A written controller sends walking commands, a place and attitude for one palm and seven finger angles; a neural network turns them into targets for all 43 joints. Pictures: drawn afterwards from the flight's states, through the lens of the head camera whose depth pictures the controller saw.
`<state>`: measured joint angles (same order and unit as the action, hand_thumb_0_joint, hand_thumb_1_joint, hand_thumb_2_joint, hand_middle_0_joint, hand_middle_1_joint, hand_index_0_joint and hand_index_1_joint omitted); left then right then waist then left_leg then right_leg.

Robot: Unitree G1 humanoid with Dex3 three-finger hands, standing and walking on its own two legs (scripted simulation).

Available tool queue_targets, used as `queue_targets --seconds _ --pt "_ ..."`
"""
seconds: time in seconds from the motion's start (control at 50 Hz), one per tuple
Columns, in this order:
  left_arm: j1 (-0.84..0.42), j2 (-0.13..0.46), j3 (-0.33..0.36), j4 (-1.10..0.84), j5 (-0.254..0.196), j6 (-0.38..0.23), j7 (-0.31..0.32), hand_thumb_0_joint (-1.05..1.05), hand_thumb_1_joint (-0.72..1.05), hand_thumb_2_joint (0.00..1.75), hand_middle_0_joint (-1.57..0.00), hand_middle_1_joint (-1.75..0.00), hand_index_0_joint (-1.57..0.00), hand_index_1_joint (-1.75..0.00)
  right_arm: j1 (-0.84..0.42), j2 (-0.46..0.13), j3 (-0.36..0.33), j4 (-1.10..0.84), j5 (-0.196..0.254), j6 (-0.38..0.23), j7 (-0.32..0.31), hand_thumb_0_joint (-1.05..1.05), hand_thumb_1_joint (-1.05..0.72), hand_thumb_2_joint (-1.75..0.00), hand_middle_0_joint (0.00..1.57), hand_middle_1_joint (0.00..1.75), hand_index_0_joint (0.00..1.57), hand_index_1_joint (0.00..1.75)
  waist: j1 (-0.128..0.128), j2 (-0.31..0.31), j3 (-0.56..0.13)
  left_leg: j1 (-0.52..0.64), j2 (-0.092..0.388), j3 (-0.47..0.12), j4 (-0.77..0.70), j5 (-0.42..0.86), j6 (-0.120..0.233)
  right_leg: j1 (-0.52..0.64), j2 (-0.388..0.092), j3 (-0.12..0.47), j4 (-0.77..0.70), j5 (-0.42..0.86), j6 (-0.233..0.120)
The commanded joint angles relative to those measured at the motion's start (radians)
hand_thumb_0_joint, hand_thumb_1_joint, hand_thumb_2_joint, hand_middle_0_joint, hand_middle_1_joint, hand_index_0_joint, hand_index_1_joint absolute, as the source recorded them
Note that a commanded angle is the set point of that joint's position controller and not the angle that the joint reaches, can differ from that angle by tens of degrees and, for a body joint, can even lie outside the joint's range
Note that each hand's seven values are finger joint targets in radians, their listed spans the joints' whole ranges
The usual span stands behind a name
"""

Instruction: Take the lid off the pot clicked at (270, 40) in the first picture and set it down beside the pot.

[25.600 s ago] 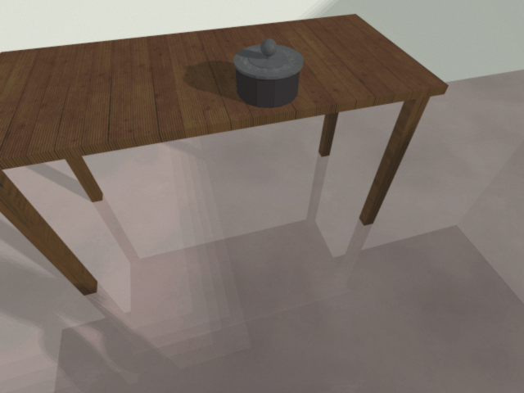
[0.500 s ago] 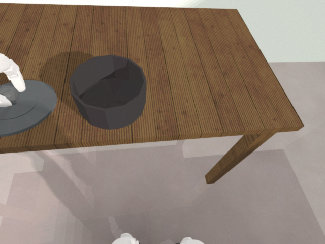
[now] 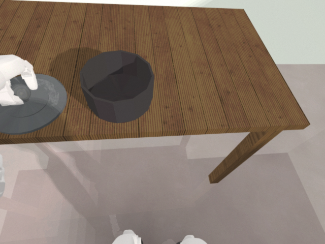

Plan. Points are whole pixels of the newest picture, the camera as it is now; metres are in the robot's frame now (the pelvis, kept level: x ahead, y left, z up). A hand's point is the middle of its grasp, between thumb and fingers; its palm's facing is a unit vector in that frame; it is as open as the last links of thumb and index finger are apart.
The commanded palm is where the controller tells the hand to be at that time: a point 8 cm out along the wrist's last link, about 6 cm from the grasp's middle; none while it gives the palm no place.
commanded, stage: open the fingers wide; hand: left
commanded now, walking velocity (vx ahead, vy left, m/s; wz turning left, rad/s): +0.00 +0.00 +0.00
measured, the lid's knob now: (20, 92) +0.48 +0.34 +0.05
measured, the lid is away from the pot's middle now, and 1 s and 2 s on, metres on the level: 0.24 0.24 0.24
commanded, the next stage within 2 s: raise the empty hand in 0.78 s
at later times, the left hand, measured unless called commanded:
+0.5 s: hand (14, 88) +0.46 +0.33 +0.08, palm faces -0.44 -0.12 -0.89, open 9.7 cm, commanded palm +0.48 +0.33 +0.14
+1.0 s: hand (8, 89) +0.45 +0.34 +0.09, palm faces -0.43 -0.12 -0.90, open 11.0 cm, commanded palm +0.48 +0.34 +0.16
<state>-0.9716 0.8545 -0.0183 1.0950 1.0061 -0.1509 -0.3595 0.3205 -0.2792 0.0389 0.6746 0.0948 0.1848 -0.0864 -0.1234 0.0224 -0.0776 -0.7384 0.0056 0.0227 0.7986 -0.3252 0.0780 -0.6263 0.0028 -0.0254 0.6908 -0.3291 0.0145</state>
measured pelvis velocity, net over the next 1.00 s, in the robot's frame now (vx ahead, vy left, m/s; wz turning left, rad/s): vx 0.01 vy -0.01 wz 0.00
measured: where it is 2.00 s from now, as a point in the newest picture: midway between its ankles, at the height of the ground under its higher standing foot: outside the picture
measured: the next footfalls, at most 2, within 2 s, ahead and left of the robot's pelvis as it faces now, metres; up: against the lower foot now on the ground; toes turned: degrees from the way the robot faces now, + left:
none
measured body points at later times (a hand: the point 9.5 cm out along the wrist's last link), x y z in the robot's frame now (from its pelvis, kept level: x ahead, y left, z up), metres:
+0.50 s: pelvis +0.01 +0.00 +0.00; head +0.10 +0.02 +0.44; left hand +0.48 +0.34 +0.13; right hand +0.03 -0.28 -0.11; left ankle +0.03 +0.06 -0.71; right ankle +0.00 -0.16 -0.71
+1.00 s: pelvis +0.01 -0.01 +0.00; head +0.10 +0.02 +0.44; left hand +0.47 +0.34 +0.14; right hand +0.05 -0.29 -0.11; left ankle +0.03 +0.06 -0.71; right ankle +0.00 -0.16 -0.71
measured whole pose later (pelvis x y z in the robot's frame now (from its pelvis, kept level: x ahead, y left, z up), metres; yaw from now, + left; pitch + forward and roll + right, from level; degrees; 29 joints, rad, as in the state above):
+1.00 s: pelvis +0.01 -0.01 +0.00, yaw +0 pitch +15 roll -4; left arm -0.92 0.88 0.03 1.05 0.99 -0.17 -0.38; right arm 0.30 -0.29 0.03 0.67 0.10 0.21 -0.09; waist -0.12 0.02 -0.08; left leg -0.70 0.01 0.02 0.78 -0.33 0.07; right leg -0.59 0.01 -0.02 0.67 -0.33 0.03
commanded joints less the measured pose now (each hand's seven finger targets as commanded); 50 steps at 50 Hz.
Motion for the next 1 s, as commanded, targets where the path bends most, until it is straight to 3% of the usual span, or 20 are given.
queue_targets --seconds 0.0,0.08,0.12,0.24,0.28,0.38,0.4,0.46,0.5,0.58,0.6,0.66,0.68,0.7,0.76,0.8,0.82,0.86,0.9,0.98 --pt "-0.492 0.328 0.09 -0.228 -0.015 0.006 0.052 0.0 0.38 0.79 -0.69 -1.0 -0.65 -0.99 0.108 -0.201 -0.07 -0.057 -0.003 -0.027 -0.023 0.0 -0.9 -0.9 0.2 0.3 0.2 0.3 -0.006 0.175 -0.437 0.553 0.0 -0.1 -0.103 0.274 -0.015 -0.075 0.075 -0.036 -0.091 0.089 -0.05" --pt "-0.481 0.237 0.029 -0.213 -0.036 0.009 0.037 0.0 0.31 0.77 -0.63 -0.97 -0.6 -0.97 0.102 -0.201 -0.071 -0.052 0.0 -0.033 -0.024 0.0 -0.9 -0.9 0.2 0.3 0.2 0.3 -0.019 0.148 -0.381 0.559 0.006 -0.102 -0.108 0.306 -0.016 -0.105 0.075 -0.049 -0.097 0.092 -0.049" --pt "-0.457 0.307 0.081 -0.179 -0.021 0.011 0.042 0.0 0.28 0.76 -0.6 -0.96 -0.57 -0.96 0.108 -0.206 -0.073 -0.052 -0.002 -0.03 -0.025 0.0 -0.9 -0.9 0.2 0.3 0.2 0.3 -0.011 0.144 -0.375 0.536 0.002 -0.098 -0.106 0.285 -0.015 -0.09 0.075 -0.042 -0.097 0.091 -0.049" --pt "-0.441 0.279 0.051 -0.166 -0.012 0.011 0.035 0.0 0.17 0.73 -0.51 -0.92 -0.5 -0.92 0.109 -0.205 -0.071 -0.051 0.0 -0.025 -0.02 0.0 -0.9 -0.9 0.2 0.3 0.2 0.3 -0.01 0.157 -0.358 0.515 -0.002 -0.086 -0.098 0.332 -0.02 -0.091 0.078 -0.044 -0.09 0.119 -0.052" --pt "-0.421 0.286 0.072 -0.22 -0.02 -0.004 0.031 0.0 0.14 0.71 -0.48 -0.91 -0.47 -0.91 0.103 -0.201 -0.074 -0.062 -0.001 -0.026 -0.02 0.0 -0.9 -0.9 0.2 0.3 0.2 0.3 0.008 0.176 -0.416 0.564 0.0 -0.086 -0.089 0.439 -0.027 -0.073 0.079 -0.047 -0.082 0.15 -0.054" --pt "-0.394 0.325 0.115 -0.223 -0.035 -0.01 0.028 0.0 0.05 0.68 -0.41 -0.88 -0.41 -0.88 0.105 -0.199 -0.075 -0.065 -0.001 -0.011 -0.016 0.0 -0.9 -0.9 0.2 0.3 0.2 0.3 0.013 0.16 -0.442 0.561 -0.005 -0.072 -0.074 0.502 -0.022 -0.033 0.082 -0.042 -0.082 0.204 -0.049" --pt "-0.41 0.37 0.146 -0.232 -0.026 -0.009 0.033 0.0 0.03 0.68 -0.4 -0.87 -0.39 -0.87 0.106 -0.202 -0.078 -0.062 -0.004 -0.004 -0.017 0.0 -0.9 -0.9 0.2 0.3 0.2 0.3 0.01 0.155 -0.463 0.561 -0.002 -0.074 -0.075 0.488 -0.023 -0.022 0.081 -0.036 -0.083 0.204 -0.045" --pt "-0.386 0.333 0.111 -0.157 -0.019 0.003 0.038 0.0 -0.02 0.66 -0.35 -0.85 -0.35 -0.85 0.104 -0.202 -0.076 -0.057 0.001 -0.001 -0.016 0.0 -0.9 -0.9 0.2 0.3 0.2 0.3 -0.007 0.112 -0.373 0.493 -0.008 -0.063 -0.084 0.401 -0.013 -0.038 0.083 -0.04 -0.092 0.181 -0.045" --pt "-0.399 0.357 0.128 -0.209 -0.014 -0.005 0.04 0.0 -0.02 0.67 -0.36 -0.85 -0.36 -0.85 0.098 -0.199 -0.077 -0.064 0.0 0.001 -0.017 0.0 -0.9 -0.9 0.2 0.3 0.2 0.3 0.008 0.174 -0.419 0.537 -0.005 -0.063 -0.083 0.458 -0.02 -0.032 0.082 -0.037 -0.086 0.192 -0.047" --pt "-0.343 0.359 0.151 -0.233 -0.023 -0.023 0.034 0.0 -0.02 0.67 -0.36 -0.84 -0.36 -0.84 0.098 -0.193 -0.079 -0.074 -0.001 0.001 -0.013 0.0 -0.9 -0.9 0.2 0.3 0.2 0.3 0.021 0.171 -0.463 0.575 -0.002 -0.062 -0.066 0.557 -0.021 -0.015 0.085 -0.042 -0.08 0.234 -0.048" --pt "-0.329 0.385 0.168 -0.206 -0.019 -0.02 0.034 0.0 -0.02 0.67 -0.36 -0.84 -0.36 -0.84 0.097 -0.193 -0.079 -0.074 -0.003 0.008 -0.013 0.0 -0.9 -0.9 0.2 0.3 0.2 0.3 0.017 0.161 -0.464 0.551 -0.007 -0.053 -0.061 0.537 -0.017 0.003 0.085 -0.031 -0.082 0.246 -0.043" --pt "-0.361 0.348 0.127 -0.182 -0.027 -0.008 0.027 0.0 -0.03 0.68 -0.36 -0.84 -0.36 -0.84 0.093 -0.2 -0.079 -0.066 0.0 0.013 -0.013 0.0 -0.9 -0.9 0.2 0.3 0.2 0.3 -0.004 0.122 -0.389 0.492 -0.008 -0.05 -0.082 0.418 -0.009 -0.013 0.082 -0.037 -0.094 0.205 -0.042" --pt "-0.356 0.338 0.125 -0.205 -0.034 -0.017 0.024 0.0 -0.03 0.68 -0.36 -0.84 -0.36 -0.84 0.087 -0.197 -0.077 -0.071 0.004 0.008 -0.015 0.0 -0.9 -0.9 0.2 0.3 0.2 0.3 0.006 0.132 -0.398 0.508 -0.008 -0.046 -0.08 0.453 -0.008 -0.009 0.083 -0.04 -0.09 0.216 -0.045" --pt "-0.371 0.38 0.148 -0.209 -0.024 -0.016 0.028 0.0 -0.03 0.68 -0.36 -0.84 -0.36 -0.84 0.089 -0.2 -0.078 -0.068 0.001 0.013 -0.016 0.0 -0.9 -0.9 0.2 0.3 0.2 0.3 0.008 0.152 -0.413 0.513 -0.007 -0.05 -0.08 0.441 -0.012 -0.008 0.082 -0.033 -0.09 0.205 -0.044" --pt "-0.376 0.365 0.133 -0.198 -0.017 -0.018 0.03 0.0 -0.03 0.67 -0.36 -0.84 -0.36 -0.84 0.09 -0.199 -0.078 -0.064 0.003 0.01 -0.019 0.0 -0.9 -0.9 0.2 0.3 0.2 0.3 -0.003 0.145 -0.387 0.502 -0.008 -0.052 -0.081 0.404 -0.008 -0.024 0.081 -0.035 -0.093 0.191 -0.045" --pt "-0.391 0.388 0.152 -0.249 -0.02 -0.03 0.03 0.0 -0.02 0.67 -0.36 -0.84 -0.36 -0.84 0.087 -0.197 -0.077 -0.066 -0.001 0.01 -0.019 0.0 -0.9 -0.9 0.2 0.3 0.2 0.3 0.011 0.195 -0.443 0.554 -0.004 -0.059 -0.075 0.467 -0.016 -0.02 0.083 -0.033 -0.086 0.198 -0.046" --pt "-0.391 0.35 0.124 -0.255 -0.02 -0.029 0.029 0.0 -0.02 0.67 -0.36 -0.85 -0.36 -0.85 0.086 -0.194 -0.079 -0.066 -0.001 0.008 -0.019 0.0 -0.9 -0.9 0.2 0.3 0.2 0.3 0.004 0.208 -0.44 0.574 -0.003 -0.064 -0.072 0.487 -0.017 -0.039 0.082 -0.038 -0.087 0.2 -0.048" --pt "-0.344 0.343 0.13 -0.193 -0.026 -0.025 0.026 0.0 -0.02 0.66 -0.36 -0.85 -0.36 -0.85 0.088 -0.195 -0.079 -0.063 0.0 0.009 -0.017 0.0 -0.9 -0.9 0.2 0.3 0.2 0.3 0.0 0.159 -0.39 0.527 -0.007 -0.057 -0.073 0.428 -0.013 -0.042 0.083 -0.039 -0.094 0.18 -0.046" --pt "-0.393 0.384 0.152 -0.235 -0.035 -0.024 0.026 0.0 -0.02 0.66 -0.36 -0.85 -0.36 -0.85 0.079 -0.2 -0.075 -0.065 0.002 0.01 -0.02 0.0 -0.9 -0.9 0.2 0.3 0.2 0.3 0.008 0.168 -0.416 0.527 -0.005 -0.059 -0.084 0.413 -0.013 -0.017 0.081 -0.035 -0.091 0.179 -0.046" --pt "-0.438 0.347 0.115 -0.284 -0.034 -0.017 0.029 0.0 -0.02 0.66 -0.36 -0.85 -0.36 -0.85 0.073 -0.195 -0.074 -0.066 0.005 -0.003 -0.024 0.0 -0.9 -0.9 0.2 0.3 0.2 0.3 0.006 0.201 -0.437 0.588 -0.002 -0.066 -0.086 0.45 -0.014 -0.031 0.08 -0.042 -0.099 0.181 -0.048"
